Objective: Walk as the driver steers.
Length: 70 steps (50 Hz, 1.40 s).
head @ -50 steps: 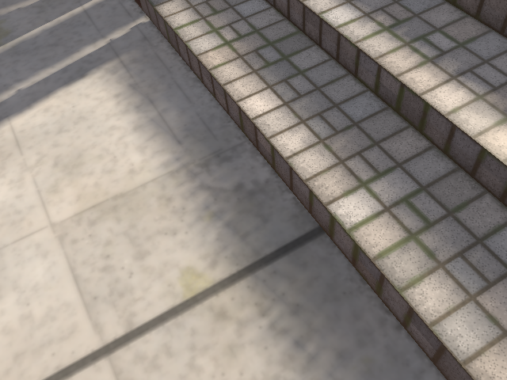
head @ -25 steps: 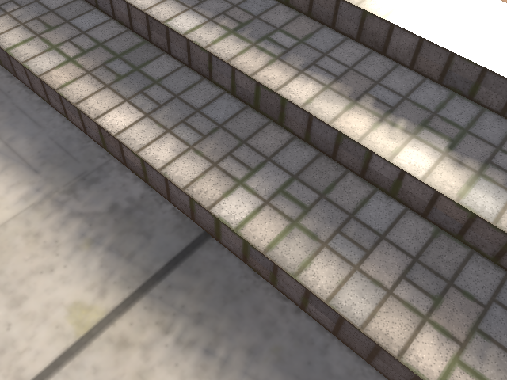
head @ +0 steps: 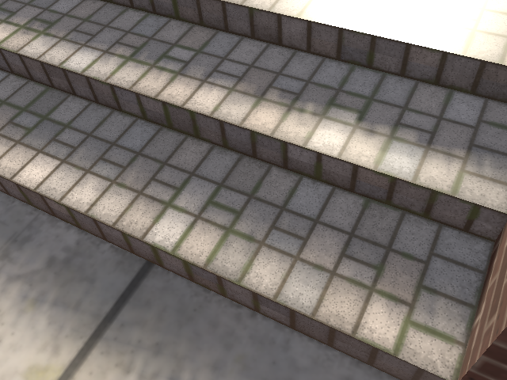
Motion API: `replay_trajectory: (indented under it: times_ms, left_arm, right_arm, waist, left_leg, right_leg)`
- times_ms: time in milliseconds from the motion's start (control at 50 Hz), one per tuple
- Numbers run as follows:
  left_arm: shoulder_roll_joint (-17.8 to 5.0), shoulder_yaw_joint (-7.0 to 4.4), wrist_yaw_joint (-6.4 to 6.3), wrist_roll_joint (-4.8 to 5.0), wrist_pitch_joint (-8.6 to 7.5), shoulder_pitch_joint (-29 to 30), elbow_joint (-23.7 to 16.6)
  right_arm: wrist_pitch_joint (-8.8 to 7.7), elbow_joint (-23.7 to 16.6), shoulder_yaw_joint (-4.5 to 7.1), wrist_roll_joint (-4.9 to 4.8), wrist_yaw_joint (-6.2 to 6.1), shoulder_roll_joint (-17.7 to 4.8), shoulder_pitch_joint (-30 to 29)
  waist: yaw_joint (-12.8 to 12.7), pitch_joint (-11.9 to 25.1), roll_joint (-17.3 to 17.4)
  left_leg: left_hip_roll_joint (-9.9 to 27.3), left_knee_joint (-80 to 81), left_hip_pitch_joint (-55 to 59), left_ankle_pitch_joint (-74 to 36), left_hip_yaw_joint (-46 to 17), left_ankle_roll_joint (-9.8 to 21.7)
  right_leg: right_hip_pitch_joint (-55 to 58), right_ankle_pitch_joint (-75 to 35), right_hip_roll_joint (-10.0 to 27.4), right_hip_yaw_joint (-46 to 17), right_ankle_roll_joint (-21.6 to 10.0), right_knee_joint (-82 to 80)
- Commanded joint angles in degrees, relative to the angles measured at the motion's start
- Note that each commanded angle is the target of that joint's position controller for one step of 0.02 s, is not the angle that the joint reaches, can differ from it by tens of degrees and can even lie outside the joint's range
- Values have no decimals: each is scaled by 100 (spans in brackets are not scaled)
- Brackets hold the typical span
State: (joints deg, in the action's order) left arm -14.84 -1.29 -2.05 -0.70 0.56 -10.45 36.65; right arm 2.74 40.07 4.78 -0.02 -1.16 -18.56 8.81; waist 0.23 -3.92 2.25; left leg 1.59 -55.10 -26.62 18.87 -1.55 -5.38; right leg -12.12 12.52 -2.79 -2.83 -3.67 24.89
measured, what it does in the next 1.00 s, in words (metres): walks ahead: left foot, then left foot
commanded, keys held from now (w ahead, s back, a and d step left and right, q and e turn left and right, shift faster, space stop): no key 0.34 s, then w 0.36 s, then no key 0.08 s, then q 0.22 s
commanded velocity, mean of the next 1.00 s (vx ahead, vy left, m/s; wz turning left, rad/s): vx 0.15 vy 0.00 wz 0.00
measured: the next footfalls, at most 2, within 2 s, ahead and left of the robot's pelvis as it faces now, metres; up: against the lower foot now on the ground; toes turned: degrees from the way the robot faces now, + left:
left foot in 0.16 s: +0.05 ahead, +0.15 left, +0.00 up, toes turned -2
left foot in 0.94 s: +0.35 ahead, +0.09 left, +0.00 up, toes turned +1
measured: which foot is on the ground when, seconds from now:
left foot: up 0.00-0.14, down 0.16-0.62, up 0.64-0.92, down 0.94-1.00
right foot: down 0.00-0.94, up 0.96-1.00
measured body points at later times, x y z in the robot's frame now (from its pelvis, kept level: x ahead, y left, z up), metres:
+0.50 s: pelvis +0.04 +0.03 -0.01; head +0.04 +0.03 +0.44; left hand +0.13 +0.28 -0.14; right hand +0.15 -0.23 -0.13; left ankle +0.01 +0.15 -0.74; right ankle +0.00 -0.08 -0.74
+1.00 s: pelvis +0.20 +0.03 -0.03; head +0.24 +0.04 +0.42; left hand +0.19 +0.29 -0.17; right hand +0.38 -0.21 -0.13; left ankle +0.31 +0.09 -0.75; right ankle +0.03 -0.08 -0.68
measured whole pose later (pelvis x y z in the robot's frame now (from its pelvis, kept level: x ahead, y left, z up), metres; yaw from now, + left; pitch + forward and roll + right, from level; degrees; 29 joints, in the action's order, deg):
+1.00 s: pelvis +0.20 +0.03 -0.03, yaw +2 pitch -1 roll -1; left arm -14.0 -1.7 -1.2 -1.5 -1.9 -19.8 53.1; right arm -1.8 40.2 0.9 1.2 1.1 -14.7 7.4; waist -2.7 -5.7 0.3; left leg -4.8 -34.5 -26.2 7.6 2.3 6.6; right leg -8.8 30.0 -3.2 -0.2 -1.3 56.8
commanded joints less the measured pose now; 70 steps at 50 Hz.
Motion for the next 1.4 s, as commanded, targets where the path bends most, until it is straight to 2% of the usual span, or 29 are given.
replay_trajectory:
  times_ms: [20,140,180,200,240,360,380,440,500,520,560,600,620,640,680,720,760,780,820,900,940,960,980,1000,1020,1060,1200,1220,1400]
  left_arm:
    - [-900,-232,-22,-30,-74,11,-249]
    - [-630,-114,32,61,-95,144,-12]
    - [-481,-62,79,-113,-231,-360,120]
    - [-467,-72,90,-87,-268,-490,185]
    - [-594,-102,63,-56,-259,-8,231]
    - [-367,-71,7,-18,-144,-233,487]
    - [-320,-52,40,-105,-37,-225,563]
    - [-318,-79,113,-166,25,-320,572]
    - [-310,-102,200,-166,-136,-237,544]
    - [-439,-178,143,293,-350,-277,580]
    - [-384,-167,156,285,-574,-353,691]
    - [-500,-244,230,164,-673,-1151,1050]
    - [-967,-397,262,159,-699,-1733,1290]
    - [-1289,-495,321,136,-707,-2216,1346]
    - [-836,-365,348,41,-761,-2070,1321]
    - [-585,-252,298,76,-681,-1864,1357]
    - [-566,-199,202,70,-529,-1481,1288]
    - [-609,-209,185,-202,-464,-1316,1406]
    - [-613,-204,168,-104,-454,-1415,1526]
    - [-775,-208,98,46,-518,-1024,1494]
    - [-812,-210,32,43,-437,-979,1398]
    - [-329,-138,38,-95,-364,-1430,1231]
    - [-356,-137,47,-91,-230,-2114,1359]
    - [-627,-171,59,-221,-139,-1926,1438]
    - [-717,-195,83,-268,-119,-1375,1355]
    - [-675,-206,88,-221,-51,-947,1210]
    - [-519,-174,6,-102,181,-342,1043]
    - [-737,-296,-130,125,52,-24,912]
    - [-789,-296,-105,207,-263,5,947]
  right_arm:
    - [-93,-458,31,-2,16,-283,-305]
    - [-259,-287,-42,21,38,-117,36]
    - [-295,-297,44,98,-9,-664,175]
    - [-295,-233,26,65,31,-553,-67]
    - [-328,-290,-57,49,71,-216,-152]
    - [-376,-201,-128,46,40,-145,63]
    - [-266,-68,-156,176,72,-126,224]
    - [-144,-28,-94,179,115,-344,286]
    - [-273,161,-14,136,81,-583,622]
    - [-469,56,-13,-221,7,-567,481]
    - [-613,107,-34,-259,8,-592,484]
    - [-657,-214,-100,-157,55,-400,-299]
    - [-747,-475,-161,-80,76,-150,-514]
    - [-843,-599,-137,-48,63,-259,-559]
    - [-847,-574,-105,-266,104,-344,-351]
    - [-821,-682,-139,-182,184,-203,-616]
    - [-821,-724,-184,-131,277,-70,-678]
    - [-626,-631,-324,391,348,220,-577]
    - [-516,-670,-412,257,363,416,-588]
    - [-409,-154,-209,203,224,-233,600]
    - [-509,180,-100,312,166,-524,1478]
    - [-536,93,-63,322,186,-915,1461]
    - [-470,0,42,22,177,-1087,1357]
    - [-367,-191,37,-110,176,-775,706]
    - [-300,-248,-55,-98,173,-426,336]
    - [-238,-154,-96,31,143,-322,256]
    - [-205,15,22,157,128,-506,522]
    - [-348,-276,78,-45,0,-639,-18]
    - [-182,-231,185,-29,-84,-698,244]
  waist:
    - [-174,471,-1010]
    - [94,487,-683]
    - [-201,844,185]
    - [-351,895,565]
    - [-31,725,202]
    - [-18,629,-40]
    - [-2,441,-297]
    - [-4,-160,180]
    - [33,-521,594]
    - [-26,-440,805]
    - [-108,-407,630]
    - [-565,-173,86]
    - [-660,177,-1087]
    - [-889,295,-1849]
    - [-628,62,-818]
    - [-522,-199,-461]
    - [-363,-135,-562]
    - [-226,-213,-594]
    - [-254,-8,-1070]
    - [389,500,-988]
    - [751,948,-280]
    - [246,1346,886]
    - [39,2261,1244]
    - [-83,1667,511]
    - [-70,778,49]
    - [-168,375,-28]
    - [-8,595,319]
    - [14,620,458]
    - [156,487,611]
  left_leg:
    - [120,846,258,48,-114,-2]
    - [1,3339,1648,-1093,33,213]
    - [689,3067,2621,-3097,-528,530]
    - [581,2854,2210,-2381,-472,776]
    - [369,2970,1949,-1777,-378,708]
    - [195,2947,1842,-1118,-253,638]
    - [313,3151,1709,-575,-408,742]
    - [402,3500,1413,1811,-904,1141]
    - [1068,4152,1500,2431,-1873,1571]
    - [1314,4197,1671,2226,-2170,1679]
    - [1310,4104,1489,1582,-2092,1681]
    - [531,3066,781,-187,-947,1242]
    - [-211,1476,65,-1044,82,849]
    - [-548,131,-1356,605,177,595]
    - [-156,-1186,-2611,1370,-342,750]
    - [148,-960,-2988,664,-147,804]
    - [104,-146,-2181,-65,236,636]
    - [-226,396,-1137,-457,754,620]
    - [-429,1447,151,-1201,948,679]
    - [-661,2157,1715,-1649,602,1068]
    - [-162,2756,2884,-2888,-9,1286]
    - [1392,2288,3619,-6136,-1776,1729]
    - [2001,3012,3650,-5771,-3235,2605]
    - [1749,3427,2891,-3449,-3064,2614]
    - [1386,3766,2010,-2212,-2649,2408]
    - [880,4134,1260,-1691,-2133,2023]
    - [487,4352,876,-240,-2135,1697]
    - [479,4479,983,460,-2478,1627]
    - [324,4346,1204,343,-2956,1513]
  right_leg:
    - [350,-1282,1411,-1156,-920,-640]
    - [-44,-1185,1182,-1356,-674,-348]
    - [-449,-460,649,-931,-141,-45]
    - [-165,-159,370,-543,88,-231]
    - [-48,-338,316,-445,217,-27]
    - [13,-228,268,-395,162,22]
    - [35,119,265,-456,142,-15]
    - [-609,1939,30,-264,-20,362]
    - [-947,1430,1,146,-20,867]
    - [-1108,1348,88,280,12,1085]
    - [-577,1155,230,212,-72,518]
    - [741,642,366,-330,-245,-170]
    - [1707,8,924,-1401,-544,-512]
    - [2750,-1181,1771,-2773,-1118,-900]
    - [3109,-1588,2175,-2706,-1468,-838]
    - [3003,-2380,1995,-1890,-1148,-980]
    - [2286,-3298,1562,-1115,-758,-1077]
    - [1239,-4036,932,-376,-488,-1130]
    - [624,-4398,717,134,-242,-1193]
    - [619,-5267,1124,247,-87,114]
    - [-10,-3030,628,546,126,2236]
    - [-1077,2128,-206,779,236,4310]
    - [-1329,2218,-335,-22,254,5271]
    - [-1473,1796,20,-123,258,5424]
    - [-1620,1487,163,-69,272,5090]
    - [-1332,1202,367,-99,311,4211]
    - [-1011,1105,83,18,433,2938]
    - [-1224,945,169,-463,566,2612]
    - [-488,631,-81,-393,600,632]
Keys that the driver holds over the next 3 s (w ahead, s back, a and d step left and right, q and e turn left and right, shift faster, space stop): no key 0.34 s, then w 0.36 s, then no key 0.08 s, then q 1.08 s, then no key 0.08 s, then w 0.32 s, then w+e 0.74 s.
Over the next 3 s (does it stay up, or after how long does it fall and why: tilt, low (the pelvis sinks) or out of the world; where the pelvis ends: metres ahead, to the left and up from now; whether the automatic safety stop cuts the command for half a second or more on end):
stays up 0.51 0.26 -0.01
